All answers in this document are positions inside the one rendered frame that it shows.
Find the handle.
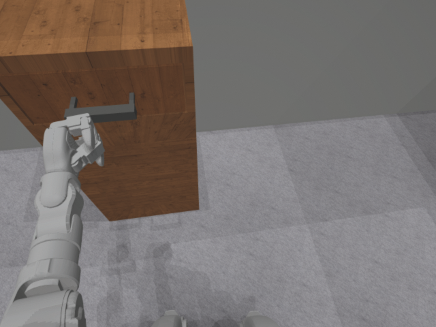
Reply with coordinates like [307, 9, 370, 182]
[64, 93, 137, 123]

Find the robot shin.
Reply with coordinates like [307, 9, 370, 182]
[164, 310, 178, 316]
[246, 311, 260, 318]

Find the robot left upper arm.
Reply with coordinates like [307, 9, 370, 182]
[3, 290, 87, 327]

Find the left robot hand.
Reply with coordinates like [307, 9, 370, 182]
[43, 113, 105, 178]

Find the robot left shin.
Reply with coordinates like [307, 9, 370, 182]
[164, 310, 178, 316]

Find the robot left forearm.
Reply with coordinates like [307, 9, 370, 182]
[0, 171, 84, 327]

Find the robot right shin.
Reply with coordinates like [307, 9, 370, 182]
[246, 311, 260, 318]

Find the drawer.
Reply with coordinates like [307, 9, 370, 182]
[0, 63, 185, 124]

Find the cabinet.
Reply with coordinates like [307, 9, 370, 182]
[0, 0, 199, 221]

